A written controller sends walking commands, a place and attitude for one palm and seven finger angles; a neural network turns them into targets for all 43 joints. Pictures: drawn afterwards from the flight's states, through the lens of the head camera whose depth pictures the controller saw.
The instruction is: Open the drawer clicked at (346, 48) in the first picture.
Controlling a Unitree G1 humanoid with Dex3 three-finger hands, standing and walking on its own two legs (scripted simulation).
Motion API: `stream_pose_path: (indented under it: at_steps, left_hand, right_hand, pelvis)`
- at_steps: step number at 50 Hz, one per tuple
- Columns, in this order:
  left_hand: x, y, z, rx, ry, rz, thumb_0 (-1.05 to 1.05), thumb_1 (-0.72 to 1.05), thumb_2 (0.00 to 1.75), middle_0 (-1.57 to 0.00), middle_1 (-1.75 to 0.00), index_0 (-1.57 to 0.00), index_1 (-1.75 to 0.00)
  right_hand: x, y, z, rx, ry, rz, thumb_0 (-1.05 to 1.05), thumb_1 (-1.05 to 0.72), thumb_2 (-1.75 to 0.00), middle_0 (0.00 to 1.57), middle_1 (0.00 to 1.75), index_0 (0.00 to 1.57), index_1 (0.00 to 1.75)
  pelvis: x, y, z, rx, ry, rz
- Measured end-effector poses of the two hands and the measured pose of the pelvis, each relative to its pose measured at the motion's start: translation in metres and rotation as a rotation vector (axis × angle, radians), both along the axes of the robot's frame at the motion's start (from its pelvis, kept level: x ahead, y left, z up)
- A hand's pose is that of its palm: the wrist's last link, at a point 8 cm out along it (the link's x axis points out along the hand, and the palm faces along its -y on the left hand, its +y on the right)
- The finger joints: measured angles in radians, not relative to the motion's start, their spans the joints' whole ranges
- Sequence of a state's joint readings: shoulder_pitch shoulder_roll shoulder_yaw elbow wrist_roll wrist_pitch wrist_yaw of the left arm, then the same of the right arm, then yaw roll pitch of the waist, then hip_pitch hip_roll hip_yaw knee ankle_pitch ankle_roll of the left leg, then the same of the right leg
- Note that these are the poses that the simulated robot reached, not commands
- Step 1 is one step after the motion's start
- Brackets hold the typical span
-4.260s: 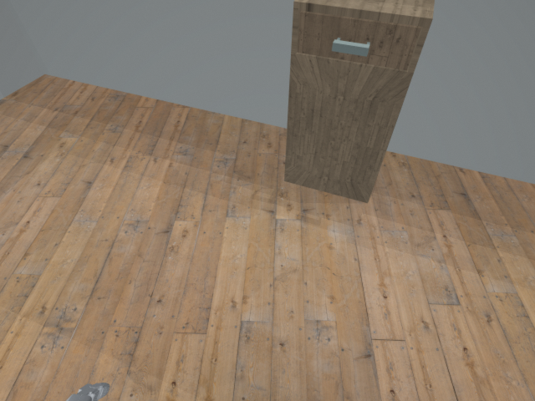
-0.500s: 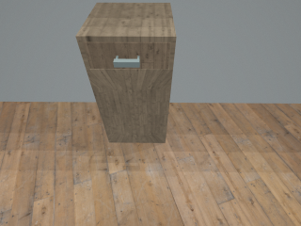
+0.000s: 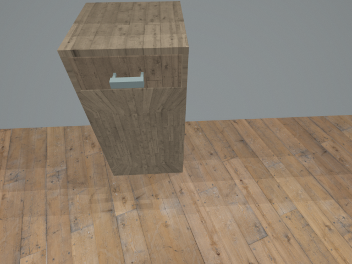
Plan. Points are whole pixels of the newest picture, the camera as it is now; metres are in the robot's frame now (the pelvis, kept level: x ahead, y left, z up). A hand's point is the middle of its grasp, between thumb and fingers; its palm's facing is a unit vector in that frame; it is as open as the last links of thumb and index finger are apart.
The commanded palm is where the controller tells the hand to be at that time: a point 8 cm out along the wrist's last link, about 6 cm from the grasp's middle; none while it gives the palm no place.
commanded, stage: take the last steps up to it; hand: left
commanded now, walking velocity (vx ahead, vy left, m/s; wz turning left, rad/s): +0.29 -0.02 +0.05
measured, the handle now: (127, 78) +0.72 +0.19 +0.00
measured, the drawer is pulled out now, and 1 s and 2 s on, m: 0.00 0.00 0.00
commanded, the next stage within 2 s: come to a stop and stand still in 0.40 s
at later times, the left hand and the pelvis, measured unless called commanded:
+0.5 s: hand out of the picture +0.11 +0.17 -0.19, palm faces +0.10 -0.99 -0.12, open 7.3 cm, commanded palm none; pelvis +0.16 +0.01 -0.01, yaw +1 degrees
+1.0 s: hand (121, 215) +0.28 +0.17 -0.16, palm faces +0.07 -0.96 -0.25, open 7.3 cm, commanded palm none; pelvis +0.21 -0.02 +0.00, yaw +3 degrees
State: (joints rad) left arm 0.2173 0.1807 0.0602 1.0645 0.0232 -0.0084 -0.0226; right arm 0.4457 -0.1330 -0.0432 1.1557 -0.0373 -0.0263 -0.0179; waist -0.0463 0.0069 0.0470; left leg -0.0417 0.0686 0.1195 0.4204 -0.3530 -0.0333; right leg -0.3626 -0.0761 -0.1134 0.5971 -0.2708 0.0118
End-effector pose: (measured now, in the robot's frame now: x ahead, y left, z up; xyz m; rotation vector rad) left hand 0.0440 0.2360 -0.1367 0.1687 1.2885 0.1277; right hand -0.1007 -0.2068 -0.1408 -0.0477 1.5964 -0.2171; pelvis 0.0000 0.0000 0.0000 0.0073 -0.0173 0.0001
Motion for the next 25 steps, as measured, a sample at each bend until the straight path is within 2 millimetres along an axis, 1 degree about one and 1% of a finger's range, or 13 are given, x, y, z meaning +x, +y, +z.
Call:
stream_pose_path:
  at_steps: [2, 3, 5, 7, 9, 12, 16, 19, 21, 22, 23, 25]
  left_hand:
    - [0.025, -0.009, -0.005, 0.016, -0.054, -0.006, 0.01, 0.91, 0.90, -0.20, -0.29, -0.20, -0.30]
    - [0.033, -0.013, -0.005, 0.017, -0.076, 0.001, 0.01, 0.91, 0.90, -0.20, -0.29, -0.20, -0.30]
    - [0.042, -0.022, -0.003, 0.012, -0.097, 0.021, 0.01, 0.91, 0.90, -0.20, -0.29, -0.20, -0.30]
    - [0.045, -0.026, 0.000, 0.015, -0.090, 0.050, 0.00, 0.93, 0.90, -0.20, -0.29, -0.20, -0.30]
    - [0.044, -0.028, 0.002, 0.019, -0.064, 0.063, 0.00, 0.94, 0.90, -0.20, -0.29, -0.21, -0.30]
    - [0.039, -0.031, 0.000, 0.001, -0.007, 0.073, 0.00, 0.94, 0.90, -0.20, -0.29, -0.20, -0.30]
    - [0.032, -0.034, -0.008, -0.043, 0.072, 0.102, 0.00, 0.93, 0.90, -0.20, -0.29, -0.21, -0.30]
    - [0.031, -0.031, -0.019, -0.075, 0.128, 0.136, 0.00, 0.92, 0.90, -0.21, -0.29, -0.21, -0.30]
    - [0.033, -0.026, -0.029, -0.092, 0.168, 0.147, 0.01, 0.92, 0.90, -0.21, -0.29, -0.21, -0.30]
    - [0.036, -0.024, -0.031, -0.096, 0.186, 0.147, 0.01, 0.92, 0.90, -0.21, -0.29, -0.21, -0.30]
    - [0.041, -0.021, -0.031, -0.095, 0.200, 0.142, 0.01, 0.92, 0.90, -0.21, -0.29, -0.20, -0.30]
    - [0.057, -0.016, -0.026, -0.090, 0.205, 0.129, 0.01, 0.92, 0.90, -0.20, -0.29, -0.20, -0.30]
  right_hand:
    - [0.007, -0.008, -0.011, 0.017, 0.024, -0.003, 0.00, -0.91, -0.90, 0.20, 0.30, 0.20, 0.30]
    - [0.014, -0.012, -0.014, 0.023, 0.031, 0.006, 0.00, -0.91, -0.90, 0.20, 0.30, 0.20, 0.30]
    - [0.039, -0.022, -0.014, 0.023, 0.017, 0.028, 0.01, -0.91, -0.90, 0.20, 0.30, 0.20, 0.30]
    - [0.075, -0.031, -0.011, 0.011, -0.037, 0.052, 0.01, -0.91, -0.90, 0.20, 0.30, 0.20, 0.30]
    - [0.116, -0.038, -0.007, -0.007, -0.115, 0.074, 0.01, -0.91, -0.90, 0.20, 0.30, 0.20, 0.30]
    - [0.178, -0.043, 0.001, -0.029, -0.233, 0.106, 0.01, -0.91, -0.90, 0.20, 0.30, 0.20, 0.30]
    - [0.255, -0.041, 0.011, -0.058, -0.356, 0.162, 0.01, -0.92, -0.90, 0.20, 0.30, 0.20, 0.30]
    - [0.304, -0.031, 0.015, -0.077, -0.419, 0.210, 0.00, -0.92, -0.90, 0.20, 0.30, 0.19, 0.30]
    - [0.329, -0.023, 0.013, -0.093, -0.454, 0.229, 0.00, -0.92, -0.90, 0.20, 0.30, 0.20, 0.30]
    - [0.337, -0.019, 0.014, -0.095, -0.463, 0.233, 0.00, -0.92, -0.90, 0.20, 0.30, 0.20, 0.30]
    - [0.343, -0.015, 0.014, -0.095, -0.466, 0.232, 0.00, -0.92, -0.90, 0.20, 0.30, 0.20, 0.30]
    - [0.346, -0.008, 0.015, -0.089, -0.454, 0.219, 0.00, -0.92, -0.90, 0.20, 0.30, 0.20, 0.30]
  pelvis:
    - [0.013, -0.011, -0.010, 0.004, -0.002, 0.005]
    - [0.018, -0.014, -0.012, -0.004, -0.008, 0.011]
    - [0.028, -0.019, -0.009, -0.013, -0.012, 0.021]
    - [0.040, -0.021, -0.004, -0.017, -0.009, 0.025]
    - [0.052, -0.023, 0.000, -0.021, -0.006, 0.030]
    - [0.070, -0.021, 0.004, -0.026, 0.000, 0.034]
    - [0.097, -0.014, 0.004, -0.037, 0.000, 0.037]
    - [0.119, -0.003, -0.002, -0.049, -0.007, 0.038]
    - [0.135, 0.005, -0.010, -0.048, -0.011, 0.034]
    - [0.141, 0.007, -0.011, -0.039, -0.013, 0.028]
    - [0.146, 0.009, -0.010, -0.035, -0.012, 0.021]
    - [0.157, 0.012, -0.006, -0.030, -0.009, 0.016]
